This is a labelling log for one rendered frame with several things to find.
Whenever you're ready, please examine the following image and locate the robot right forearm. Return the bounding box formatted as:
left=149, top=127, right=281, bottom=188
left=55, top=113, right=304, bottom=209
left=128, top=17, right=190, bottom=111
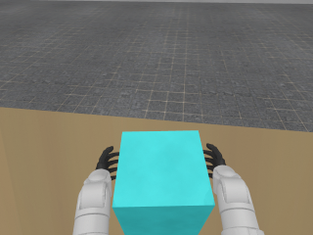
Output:
left=212, top=164, right=265, bottom=235

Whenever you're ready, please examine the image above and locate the left robot hand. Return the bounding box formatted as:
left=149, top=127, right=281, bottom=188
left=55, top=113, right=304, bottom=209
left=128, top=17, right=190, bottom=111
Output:
left=96, top=146, right=119, bottom=180

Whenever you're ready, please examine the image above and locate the right robot hand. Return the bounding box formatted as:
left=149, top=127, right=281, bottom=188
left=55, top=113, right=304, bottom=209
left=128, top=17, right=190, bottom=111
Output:
left=202, top=143, right=226, bottom=178

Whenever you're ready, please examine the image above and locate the robot left forearm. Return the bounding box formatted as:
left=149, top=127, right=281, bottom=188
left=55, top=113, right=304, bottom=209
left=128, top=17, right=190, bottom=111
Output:
left=72, top=168, right=112, bottom=235

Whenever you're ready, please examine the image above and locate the carton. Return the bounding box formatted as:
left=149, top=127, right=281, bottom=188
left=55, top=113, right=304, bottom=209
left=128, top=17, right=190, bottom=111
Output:
left=112, top=130, right=215, bottom=235

